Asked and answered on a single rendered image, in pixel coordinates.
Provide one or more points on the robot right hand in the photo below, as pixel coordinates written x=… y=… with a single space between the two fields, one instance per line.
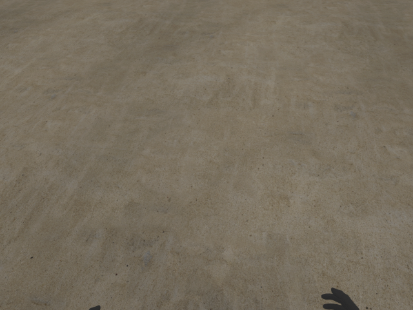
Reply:
x=340 y=297

